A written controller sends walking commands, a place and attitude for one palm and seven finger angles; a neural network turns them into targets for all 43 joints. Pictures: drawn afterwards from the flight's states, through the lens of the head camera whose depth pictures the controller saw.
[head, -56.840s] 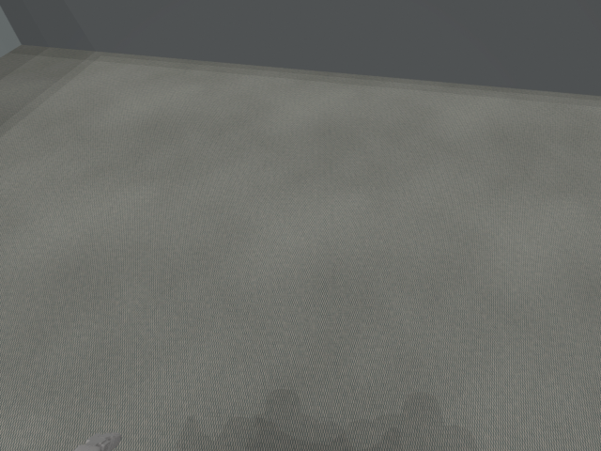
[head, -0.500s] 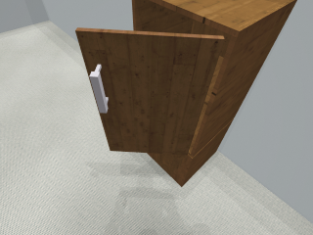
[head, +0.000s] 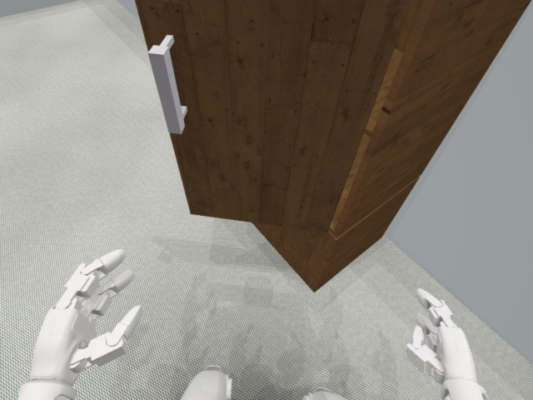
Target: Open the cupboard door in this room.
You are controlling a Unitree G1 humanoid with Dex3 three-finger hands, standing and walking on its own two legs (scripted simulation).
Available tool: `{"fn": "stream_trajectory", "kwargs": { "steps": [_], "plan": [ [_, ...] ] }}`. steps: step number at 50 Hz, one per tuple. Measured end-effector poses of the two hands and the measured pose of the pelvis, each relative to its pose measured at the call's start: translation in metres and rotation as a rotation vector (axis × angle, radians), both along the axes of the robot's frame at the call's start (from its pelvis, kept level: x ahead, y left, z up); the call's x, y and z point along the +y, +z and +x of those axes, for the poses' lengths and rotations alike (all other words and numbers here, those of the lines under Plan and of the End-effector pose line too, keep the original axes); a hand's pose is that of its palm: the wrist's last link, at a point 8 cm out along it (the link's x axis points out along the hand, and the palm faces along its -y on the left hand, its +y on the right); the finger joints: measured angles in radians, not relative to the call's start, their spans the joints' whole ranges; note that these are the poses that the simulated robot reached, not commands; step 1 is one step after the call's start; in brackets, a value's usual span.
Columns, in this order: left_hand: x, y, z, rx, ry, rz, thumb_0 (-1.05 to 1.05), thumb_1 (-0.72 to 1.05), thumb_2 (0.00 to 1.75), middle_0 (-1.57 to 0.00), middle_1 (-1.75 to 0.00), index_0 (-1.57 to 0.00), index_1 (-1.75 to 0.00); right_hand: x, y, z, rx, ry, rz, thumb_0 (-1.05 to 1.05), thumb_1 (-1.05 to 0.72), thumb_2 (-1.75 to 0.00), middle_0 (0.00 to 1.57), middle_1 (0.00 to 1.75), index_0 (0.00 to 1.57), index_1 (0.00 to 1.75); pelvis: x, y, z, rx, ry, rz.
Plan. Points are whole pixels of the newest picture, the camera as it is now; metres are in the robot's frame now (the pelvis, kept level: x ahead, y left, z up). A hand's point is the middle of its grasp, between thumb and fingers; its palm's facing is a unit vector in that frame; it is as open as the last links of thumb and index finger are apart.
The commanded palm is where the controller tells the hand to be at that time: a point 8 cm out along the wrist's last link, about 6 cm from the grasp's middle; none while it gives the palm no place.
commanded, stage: raise the hand with hooked fingers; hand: left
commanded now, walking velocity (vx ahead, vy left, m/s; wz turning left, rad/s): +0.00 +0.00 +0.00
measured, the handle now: (172, 86) +0.56 +0.22 +0.15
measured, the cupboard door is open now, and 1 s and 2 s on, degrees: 44 44 44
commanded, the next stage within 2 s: move the hooked fingers beside the handle in 1.60 s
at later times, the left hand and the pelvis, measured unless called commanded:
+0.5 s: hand (89, 263) +0.26 +0.25 +0.09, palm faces -0.02 -1.00 -0.05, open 12.0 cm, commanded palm +0.23 +0.31 +0.11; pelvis +0.01 +0.02 +0.03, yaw -1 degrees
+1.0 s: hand (38, 204) +0.29 +0.31 +0.16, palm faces +0.03 -1.00 -0.06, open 13.9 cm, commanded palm +0.27 +0.35 +0.17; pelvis +0.01 +0.04 +0.05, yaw +0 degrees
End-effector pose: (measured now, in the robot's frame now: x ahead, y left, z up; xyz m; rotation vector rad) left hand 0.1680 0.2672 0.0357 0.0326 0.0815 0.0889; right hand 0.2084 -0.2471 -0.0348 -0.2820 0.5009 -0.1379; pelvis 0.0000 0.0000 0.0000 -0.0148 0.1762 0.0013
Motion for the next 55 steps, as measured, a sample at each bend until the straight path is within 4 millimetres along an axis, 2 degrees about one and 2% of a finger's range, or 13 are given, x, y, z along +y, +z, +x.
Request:
{"fn": "stream_trajectory", "kwargs": {
  "steps": [4,9,14,19,23,27,35,40,47,55],
  "plan": [
    [0.003,0.02,0.013,-0.081,-0.042,0.036,0.02,0.42,0.69,-0.24,-0.61,-0.24,-0.61,0.01,-0.018,-0.012,0.073,0.018,0.022,0.01,-0.91,-0.9,0.2,0.3,0.2,0.3,-0.003,0.001,-0.001,0.0,0.016,-0.016],
    [0.007,0.03,0.045,-0.027,-0.136,0.025,0.01,0.3,0.64,-0.25,-0.68,-0.25,-0.68,0.019,-0.032,-0.041,0.166,-0.022,0.075,0.01,-0.91,-0.9,0.21,0.3,0.21,0.3,-0.002,0.009,0.0,-0.006,0.008,-0.014],
    [0.02,0.045,0.059,0.002,-0.112,0.013,0.01,0.19,0.59,-0.26,-0.76,-0.26,-0.76,0.017,-0.03,-0.068,0.214,-0.083,0.095,0.01,-0.91,-0.9,0.21,0.3,0.21,0.3,0.004,0.021,0.006,-0.012,-0.012,-0.003],
    [0.032,0.055,0.062,-0.026,-0.09,0.015,0.01,0.07,0.54,-0.26,-0.83,-0.26,-0.83,0.01,-0.022,-0.079,0.235,-0.109,0.06,0.01,-0.91,-0.9,0.21,0.3,0.21,0.3,0.013,0.028,0.01,-0.017,-0.02,0.0],
    [0.039,0.057,0.065,-0.03,-0.099,0.013,0.01,-0.02,0.5,-0.27,-0.89,-0.27,-0.89,0.007,-0.012,-0.076,0.222,-0.11,0.021,0.01,-0.91,-0.9,0.21,0.3,0.21,0.3,0.021,0.031,0.012,-0.029,-0.019,-0.005],
    [0.045,0.065,0.071,-0.055,-0.106,0.015,0.0,-0.11,0.46,-0.28,-0.95,-0.28,-0.95,0.012,0.0,-0.064,0.178,-0.099,0.001,0.01,-0.91,-0.9,0.21,0.3,0.2,0.3,0.028,0.034,0.013,-0.048,-0.016,-0.011],
    [0.064,0.088,0.084,-0.083,-0.089,0.017,0.0,-0.3,0.38,-0.29,-1.07,-0.29,-1.07,0.04,0.019,-0.036,0.089,-0.041,0.027,0.01,-0.91,-0.9,0.21,0.3,0.2,0.3,0.037,0.042,0.014,-0.086,-0.011,-0.016],
    [0.076,0.101,0.09,-0.081,-0.078,0.02,0.0,-0.4,0.34,-0.3,-1.14,-0.3,-1.14,0.057,0.024,-0.027,0.07,-0.006,0.053,0.01,-0.91,-0.9,0.21,0.3,0.21,0.3,0.04,0.046,0.014,-0.104,-0.009,-0.018],
    [0.089,0.116,0.099,-0.077,-0.065,0.019,-0.01,-0.48,0.31,-0.3,-1.18,-0.3,-1.19,0.064,0.022,-0.03,0.096,0.007,0.062,0.01,-0.9,-0.9,0.21,0.3,0.21,0.3,0.041,0.051,0.013,-0.124,-0.004,-0.017],
    [0.097,0.134,0.114,-0.081,-0.063,0.026,-0.01,-0.5,0.3,-0.3,-1.2,-0.3,-1.2,0.05,0.02,-0.045,0.14,-0.026,0.044,0.01,-0.9,-0.9,0.21,0.3,0.21,0.3,0.037,0.055,0.012,-0.139,-0.004,-0.012]
  ]
}}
